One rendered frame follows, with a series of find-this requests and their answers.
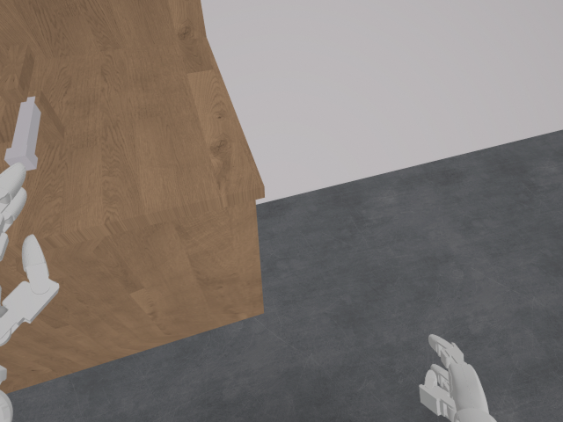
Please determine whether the robot right hand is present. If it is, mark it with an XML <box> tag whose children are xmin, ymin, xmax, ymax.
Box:
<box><xmin>419</xmin><ymin>334</ymin><xmax>489</xmax><ymax>422</ymax></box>

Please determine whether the robot left hand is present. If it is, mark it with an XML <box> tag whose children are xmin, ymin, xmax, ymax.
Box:
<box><xmin>0</xmin><ymin>162</ymin><xmax>59</xmax><ymax>346</ymax></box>

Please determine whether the counter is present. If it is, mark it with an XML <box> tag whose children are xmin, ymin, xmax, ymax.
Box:
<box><xmin>0</xmin><ymin>0</ymin><xmax>265</xmax><ymax>394</ymax></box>

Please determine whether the tap lever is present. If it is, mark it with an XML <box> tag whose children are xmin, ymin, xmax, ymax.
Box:
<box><xmin>4</xmin><ymin>97</ymin><xmax>41</xmax><ymax>171</ymax></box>

